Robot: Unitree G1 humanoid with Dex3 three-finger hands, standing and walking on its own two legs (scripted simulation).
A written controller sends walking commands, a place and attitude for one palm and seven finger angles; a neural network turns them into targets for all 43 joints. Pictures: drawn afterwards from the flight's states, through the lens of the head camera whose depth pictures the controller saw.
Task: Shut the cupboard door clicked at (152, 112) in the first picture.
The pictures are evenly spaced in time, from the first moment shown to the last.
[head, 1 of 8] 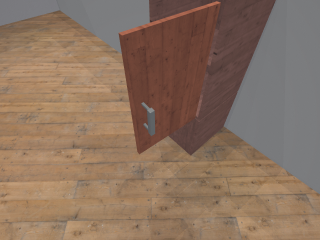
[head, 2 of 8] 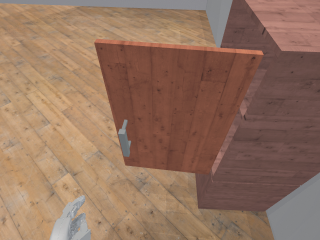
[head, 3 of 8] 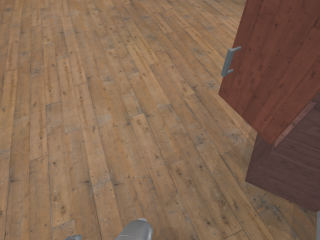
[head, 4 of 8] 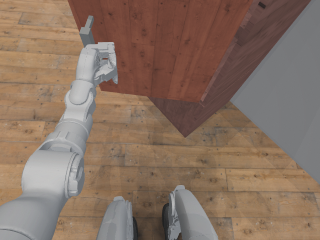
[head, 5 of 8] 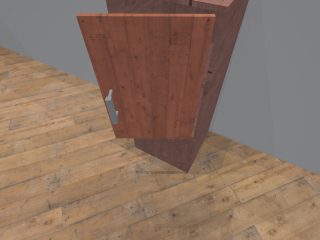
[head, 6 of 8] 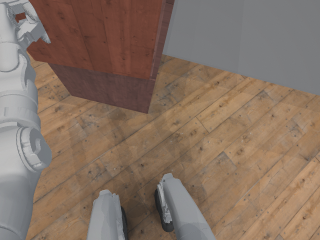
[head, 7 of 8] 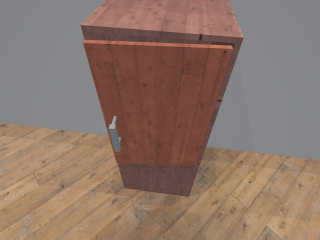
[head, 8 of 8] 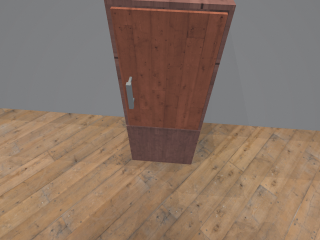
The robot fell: no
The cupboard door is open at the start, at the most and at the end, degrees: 86 86 0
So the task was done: yes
